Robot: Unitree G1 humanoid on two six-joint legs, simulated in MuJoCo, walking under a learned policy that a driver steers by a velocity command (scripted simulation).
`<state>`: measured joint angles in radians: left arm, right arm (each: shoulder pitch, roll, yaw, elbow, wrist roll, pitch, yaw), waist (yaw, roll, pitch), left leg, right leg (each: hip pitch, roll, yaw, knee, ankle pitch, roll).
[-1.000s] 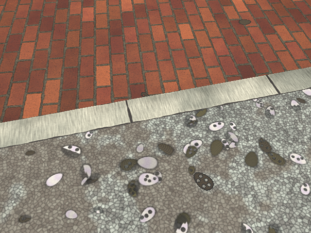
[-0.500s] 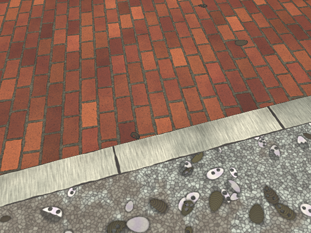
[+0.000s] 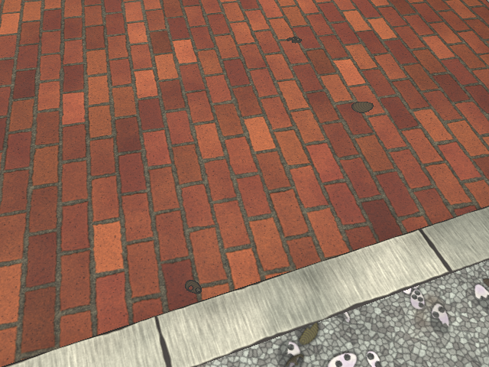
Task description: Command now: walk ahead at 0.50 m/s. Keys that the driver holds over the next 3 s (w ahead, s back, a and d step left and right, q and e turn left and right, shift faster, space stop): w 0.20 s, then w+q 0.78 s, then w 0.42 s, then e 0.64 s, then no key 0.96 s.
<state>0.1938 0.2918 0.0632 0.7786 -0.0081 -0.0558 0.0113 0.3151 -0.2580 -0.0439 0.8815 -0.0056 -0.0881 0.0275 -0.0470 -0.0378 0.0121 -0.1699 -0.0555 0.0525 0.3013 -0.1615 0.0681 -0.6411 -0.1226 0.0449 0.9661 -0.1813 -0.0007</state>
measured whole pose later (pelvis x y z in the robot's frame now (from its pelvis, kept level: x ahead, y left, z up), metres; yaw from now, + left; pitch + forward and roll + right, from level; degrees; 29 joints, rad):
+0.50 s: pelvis +0.28 -0.07 +0.00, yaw +6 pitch +0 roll -1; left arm 0.28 0.24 0.06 0.86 0.02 -0.10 -0.01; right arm 0.25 -0.30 -0.08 0.85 0.04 -0.02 0.00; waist 0.03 0.06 0.03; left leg -0.60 0.09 -0.08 1.09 -0.23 0.02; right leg -0.16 0.02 -0.14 0.34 -0.18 -0.05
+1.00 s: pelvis +0.53 +0.03 -0.01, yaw +24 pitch +1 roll +0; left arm 0.14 0.30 0.08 0.80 0.00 -0.10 0.00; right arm 0.29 -0.27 -0.08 0.73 0.02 -0.05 0.03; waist -0.03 -0.02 0.05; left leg -0.27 -0.11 -0.03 0.43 -0.17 0.11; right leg -0.52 -0.08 0.07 1.10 -0.34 0.01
